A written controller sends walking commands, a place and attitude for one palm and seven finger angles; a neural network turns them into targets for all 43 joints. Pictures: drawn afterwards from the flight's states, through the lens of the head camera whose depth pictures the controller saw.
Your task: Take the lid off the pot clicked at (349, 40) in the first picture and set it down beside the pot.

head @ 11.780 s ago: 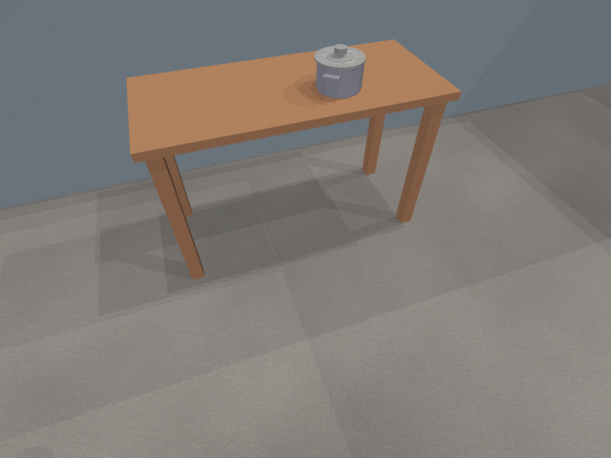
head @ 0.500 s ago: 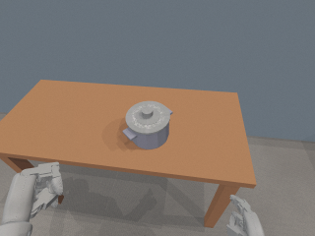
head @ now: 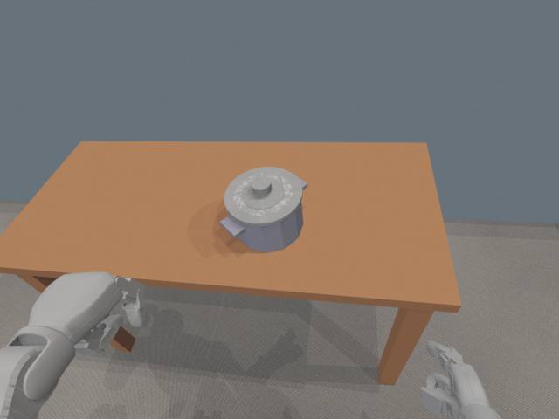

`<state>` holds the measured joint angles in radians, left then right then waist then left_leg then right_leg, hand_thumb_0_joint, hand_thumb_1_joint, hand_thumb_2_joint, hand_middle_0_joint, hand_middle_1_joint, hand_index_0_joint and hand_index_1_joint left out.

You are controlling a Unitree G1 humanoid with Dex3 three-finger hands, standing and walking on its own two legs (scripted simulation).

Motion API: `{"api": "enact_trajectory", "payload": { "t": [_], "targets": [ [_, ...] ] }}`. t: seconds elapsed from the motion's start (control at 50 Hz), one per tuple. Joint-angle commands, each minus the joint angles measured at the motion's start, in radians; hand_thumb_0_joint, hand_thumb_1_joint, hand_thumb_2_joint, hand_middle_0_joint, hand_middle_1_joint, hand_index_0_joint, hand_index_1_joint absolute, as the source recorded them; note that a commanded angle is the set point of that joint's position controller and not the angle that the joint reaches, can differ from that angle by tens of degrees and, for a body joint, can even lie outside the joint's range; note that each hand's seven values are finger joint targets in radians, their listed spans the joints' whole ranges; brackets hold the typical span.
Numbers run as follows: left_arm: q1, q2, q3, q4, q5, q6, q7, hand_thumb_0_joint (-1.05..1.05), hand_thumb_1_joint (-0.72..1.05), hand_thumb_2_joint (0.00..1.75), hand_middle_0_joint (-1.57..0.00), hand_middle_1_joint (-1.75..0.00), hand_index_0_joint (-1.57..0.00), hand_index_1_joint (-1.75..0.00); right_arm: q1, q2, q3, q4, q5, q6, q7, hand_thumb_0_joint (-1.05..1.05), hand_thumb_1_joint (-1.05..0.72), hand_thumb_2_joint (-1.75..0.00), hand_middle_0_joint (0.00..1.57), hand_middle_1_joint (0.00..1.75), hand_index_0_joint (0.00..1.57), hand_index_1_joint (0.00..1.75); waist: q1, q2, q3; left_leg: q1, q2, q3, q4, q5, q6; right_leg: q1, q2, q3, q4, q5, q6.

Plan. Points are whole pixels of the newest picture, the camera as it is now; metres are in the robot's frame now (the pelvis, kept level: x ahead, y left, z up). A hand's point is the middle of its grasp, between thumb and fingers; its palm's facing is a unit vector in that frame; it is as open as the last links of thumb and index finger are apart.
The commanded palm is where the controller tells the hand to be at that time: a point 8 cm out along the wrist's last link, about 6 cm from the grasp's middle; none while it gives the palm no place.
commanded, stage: reach forward and open the fingers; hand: left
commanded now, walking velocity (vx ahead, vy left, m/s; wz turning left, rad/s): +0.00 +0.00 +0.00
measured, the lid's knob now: (261, 186) +0.54 +0.11 +0.00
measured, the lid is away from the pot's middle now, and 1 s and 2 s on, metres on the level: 0.00 0.00 0.00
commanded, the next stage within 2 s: move the open hand above the knob in 0.56 s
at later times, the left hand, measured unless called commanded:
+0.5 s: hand (115, 290) +0.26 +0.27 +0.07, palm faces -0.23 -0.07 -0.97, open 9.8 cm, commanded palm +0.25 +0.27 +0.13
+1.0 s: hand (153, 252) +0.33 +0.24 +0.07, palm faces -0.27 -0.05 -0.96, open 10.1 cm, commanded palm +0.32 +0.23 +0.13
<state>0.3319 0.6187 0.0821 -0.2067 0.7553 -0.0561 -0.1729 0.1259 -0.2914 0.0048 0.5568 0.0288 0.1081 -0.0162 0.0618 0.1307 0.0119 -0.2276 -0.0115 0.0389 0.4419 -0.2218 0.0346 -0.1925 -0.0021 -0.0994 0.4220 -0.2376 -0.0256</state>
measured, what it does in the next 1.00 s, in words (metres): stands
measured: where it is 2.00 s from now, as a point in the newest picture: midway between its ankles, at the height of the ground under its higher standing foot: outside the picture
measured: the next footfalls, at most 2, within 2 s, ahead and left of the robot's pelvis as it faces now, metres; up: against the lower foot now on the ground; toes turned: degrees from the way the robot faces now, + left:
none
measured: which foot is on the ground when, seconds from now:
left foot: down 0.00-1.00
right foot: down 0.00-1.00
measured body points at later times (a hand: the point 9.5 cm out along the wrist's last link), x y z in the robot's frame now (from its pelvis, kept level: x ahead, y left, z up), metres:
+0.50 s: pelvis -0.01 +0.03 +0.00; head +0.00 -0.01 +0.45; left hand +0.26 +0.27 +0.12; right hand +0.17 -0.20 -0.11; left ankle +0.01 +0.10 -0.74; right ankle -0.01 -0.10 -0.74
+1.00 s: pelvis +0.00 +0.03 +0.00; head +0.02 -0.02 +0.45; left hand +0.33 +0.24 +0.12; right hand +0.18 -0.20 -0.12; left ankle +0.01 +0.10 -0.74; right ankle -0.01 -0.10 -0.74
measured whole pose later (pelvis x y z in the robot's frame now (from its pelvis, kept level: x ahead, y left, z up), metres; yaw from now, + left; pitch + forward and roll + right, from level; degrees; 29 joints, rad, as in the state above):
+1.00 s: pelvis +0.00 +0.03 +0.00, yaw +0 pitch +2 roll +0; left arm -0.23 0.53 -0.16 0.18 0.85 0.06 -0.21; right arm 0.15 -0.28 0.02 0.59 0.05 0.14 0.03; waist 0.02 0.11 0.01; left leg -0.23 -0.06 0.05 0.40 -0.20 0.07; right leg -0.21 -0.04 -0.09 0.41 -0.23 0.01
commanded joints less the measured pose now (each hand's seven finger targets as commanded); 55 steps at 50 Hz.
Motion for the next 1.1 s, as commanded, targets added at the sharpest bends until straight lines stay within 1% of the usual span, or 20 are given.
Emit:
{"api": "enact_trajectory", "payload": {
  "t": [0.0,0.04,0.1,0.12,0.24,0.3,0.32,0.38,0.52,0.58,0.64,0.66,0.72,0.8,0.82,0.86,0.9,0.92,1.0,1.08],
  "targets": [
    [-0.199,0.246,0.171,-0.141,0.023,-0.011,0.057,0.0,0.11,1.16,-0.96,-0.51,-0.96,-0.51,-0.146,-0.088,-0.036,-0.159,0.008,-0.05,0.006,0.0,-0.9,-0.9,0.2,0.3,0.2,0.3,-0.005,-0.062,-0.165,0.091,-0.014,-0.052,-0.033,0.197,0.024,0.024,-0.015,0.094,-0.082,0.184,0.01],
    [-0.225,0.242,0.158,-0.126,0.028,-0.011,0.061,0.0,0.05,1.17,-0.93,-0.44,-0.93,-0.44,-0.121,-0.088,-0.04,-0.151,0.005,-0.044,0.009,0.0,-0.9,-0.9,0.2,0.3,0.2,0.3,-0.004,-0.065,-0.202,0.102,-0.011,-0.054,-0.047,0.211,0.025,0.049,-0.019,0.08,-0.076,0.182,0.012],
    [-0.237,0.258,0.172,-0.074,0.036,0.004,0.064,0.0,-0.03,1.2,-0.9,-0.33,-0.9,-0.33,-0.141,-0.091,-0.037,-0.15,0.011,-0.041,0.014,0.0,-0.9,-0.9,0.2,0.3,0.2,0.3,-0.001,-0.073,-0.176,0.091,-0.009,-0.056,-0.054,0.199,0.023,0.051,-0.013,0.087,-0.081,0.18,0.005],
    [-0.272,0.212,0.12,-0.067,0.032,0.006,0.058,0.0,-0.06,1.21,-0.88,-0.29,-0.88,-0.29,-0.135,-0.085,-0.035,-0.149,0.012,-0.036,0.015,0.0,-0.9,-0.9,0.2,0.3,0.2,0.3,-0.012,-0.088,-0.174,0.083,-0.01,-0.049,-0.061,0.19,0.023,0.053,-0.018,0.077,-0.08,0.164,0.01],
    [-0.376,0.213,0.091,-0.029,0.042,0.009,0.057,0.0,-0.23,1.27,-0.81,-0.08,-0.81,-0.08,-0.126,-0.09,-0.039,-0.14,0.014,-0.03,0.017,0.0,-0.9,-0.9,0.2,0.3,0.2,0.3,-0.018,-0.078,-0.166,0.1,-0.001,-0.068,-0.091,0.162,0.022,0.034,-0.009,0.067,-0.093,0.108,0.006],
    [-0.447,0.231,0.096,-0.028,0.054,0.013,0.057,0.0,-0.23,1.27,-0.81,-0.08,-0.81,-0.08,-0.144,-0.093,-0.036,-0.146,0.02,-0.027,0.019,0.0,-0.9,-0.9,0.2,0.3,0.2,0.3,-0.017,-0.053,-0.159,0.1,0.004,-0.077,-0.103,0.141,0.019,0.035,-0.004,0.07,-0.093,0.084,-0.003],
    [-0.472,0.211,0.067,-0.022,0.058,0.01,0.054,0.0,-0.23,1.27,-0.81,-0.08,-0.81,-0.08,-0.139,-0.084,-0.033,-0.143,0.016,-0.028,0.017,0.0,-0.9,-0.9,0.2,0.3,0.2,0.3,-0.016,-0.052,-0.194,0.114,0.003,-0.078,-0.106,0.153,0.02,0.041,-0.008,0.064,-0.088,0.08,0.0],
    [-0.467,0.192,0.051,0.047,0.061,0.021,0.056,0.0,-0.24,1.27,-0.81,-0.08,-0.81,-0.08,-0.122,-0.09,-0.035,-0.136,0.017,-0.02,0.019,0.0,-0.9,-0.9,0.2,0.3,0.2,0.3,-0.017,-0.062,-0.162,0.11,0.009,-0.091,-0.116,0.144,0.014,0.017,-0.003,0.056,-0.09,0.071,-0.003],
    [-0.591,0.193,0.024,0.056,0.085,0.036,0.054,0.0,-0.24,1.28,-0.81,-0.08,-0.81,-0.08,-0.123,-0.087,-0.032,-0.133,0.018,-0.017,0.026,0.0,-0.9,-0.9,0.2,0.3,0.2,0.3,-0.02,-0.047,-0.232,0.141,0.016,-0.106,-0.112,0.191,0.009,0.028,-0.002,0.056,-0.071,0.093,-0.009],
    [-0.631,0.184,0.005,0.111,0.085,0.05,0.05,0.0,-0.24,1.29,-0.81,-0.08,-0.81,-0.08,-0.112,-0.097,-0.031,-0.127,0.023,-0.006,0.025,0.0,-0.9,-0.9,0.2,0.3,0.2,0.3,-0.03,-0.054,-0.185,0.124,0.016,-0.109,-0.116,0.177,0.003,0.001,0.0,0.05,-0.073,0.087,-0.009],
    [-0.678,0.209,0.017,0.085,0.093,0.042,0.046,0.0,-0.25,1.3,-0.81,-0.08,-0.81,-0.08,-0.107,-0.094,-0.035,-0.127,0.019,-0.011,0.024,0.0,-0.9,-0.9,0.2,0.3,0.2,0.3,-0.03,-0.039,-0.25,0.16,0.018,-0.116,-0.1,0.228,0.004,0.019,0.0,0.055,-0.064,0.113,-0.011],
    [-0.665,0.18,-0.028,0.17,0.084,0.081,0.032,0.0,-0.25,1.3,-0.81,-0.08,-0.81,-0.08,-0.118,-0.1,-0.029,-0.124,0.024,-0.014,0.027,0.0,-0.9,-0.9,0.2,0.3,0.2,0.3,-0.038,-0.028,-0.23,0.146,0.011,-0.129,-0.104,0.219,-0.002,0.016,-0.002,0.05,-0.051,0.116,-0.011],
    [-0.774,0.154,-0.076,0.139,0.08,0.108,0.003,0.0,-0.25,1.3,-0.81,-0.08,-0.81,-0.08,-0.11,-0.097,-0.029,-0.13,0.027,-0.015,0.028,0.0,-0.9,-0.9,0.2,0.3,0.2,0.3,-0.049,-0.08,-0.255,0.155,0.009,-0.122,-0.098,0.216,0.008,0.012,-0.002,0.05,-0.056,0.119,-0.008],
    [-0.857,0.194,-0.049,0.121,0.094,0.096,-0.005,0.0,-0.25,1.3,-0.81,-0.08,-0.81,-0.08,-0.103,-0.101,-0.029,-0.127,0.026,-0.021,0.023,0.0,-0.9,-0.9,0.2,0.3,0.2,0.3,-0.053,-0.068,-0.281,0.173,0.004,-0.123,-0.077,0.254,0.012,0.021,0.001,0.059,-0.049,0.159,-0.013],
    [-0.841,0.158,-0.082,0.138,0.093,0.093,-0.009,0.0,-0.25,1.3,-0.81,-0.08,-0.81,-0.08,-0.096,-0.092,-0.023,-0.127,0.023,-0.025,0.024,0.0,-0.9,-0.9,0.2,0.3,0.2,0.3,-0.047,-0.062,-0.31,0.186,0.005,-0.126,-0.08,0.303,0.008,0.031,-0.004,0.051,-0.041,0.17,-0.01],
    [-0.813,0.13,-0.099,0.189,0.089,0.097,-0.004,0.0,-0.25,1.3,-0.81,-0.08,-0.81,-0.08,-0.08,-0.097,-0.024,-0.118,0.025,-0.02,0.032,0.0,-0.9,-0.9,0.2,0.3,0.2,0.3,-0.052,-0.073,-0.258,0.168,0.005,-0.127,-0.073,0.322,0.0,0.005,0.0,0.043,-0.04,0.189,-0.009],
    [-0.794,0.183,-0.036,0.226,0.096,0.104,0.008,0.0,-0.25,1.3,-0.81,-0.08,-0.81,-0.08,-0.078,-0.105,-0.028,-0.121,0.031,-0.019,0.041,0.0,-0.9,-0.9,0.2,0.3,0.2,0.3,-0.039,-0.096,-0.257,0.138,0.008,-0.115,-0.068,0.308,0.003,0.026,0.004,0.052,-0.031,0.195,-0.014],
    [-0.819,0.11,-0.113,0.234,0.097,0.11,0.004,0.0,-0.25,1.3,-0.81,-0.08,-0.81,-0.08,-0.083,-0.095,-0.019,-0.124,0.031,-0.015,0.042,0.0,-0.9,-0.9,0.2,0.3,0.2,0.3,-0.046,-0.094,-0.263,0.136,0.0,-0.107,-0.071,0.312,0.004,0.024,-0.001,0.047,-0.031,0.199,-0.01],
    [-0.924,0.155,-0.086,0.19,0.11,0.135,0.024,0.0,-0.25,1.3,-0.81,-0.08,-0.81,-0.08,-0.092,-0.1,-0.027,-0.129,0.033,-0.009,0.042,0.0,-0.9,-0.9,0.2,0.3,0.2,0.3,-0.048,-0.072,-0.301,0.143,-0.002,-0.101,-0.056,0.286,0.009,0.03,-0.001,0.062,-0.023,0.207,-0.014],
    [-0.96,0.123,-0.125,0.285,0.109,0.157,0.026,0.0,-0.25,1.3,-0.81,-0.08,-0.81,-0.08,-0.08,-0.099,-0.018,-0.112,0.039,-0.002,0.034,0.0,-0.9,-0.9,0.2,0.3,0.2,0.3,-0.056,-0.097,-0.289,0.119,-0.011,-0.092,-0.052,0.282,0.009,0.027,-0.002,0.057,-0.014,0.228,-0.01]
  ]
}}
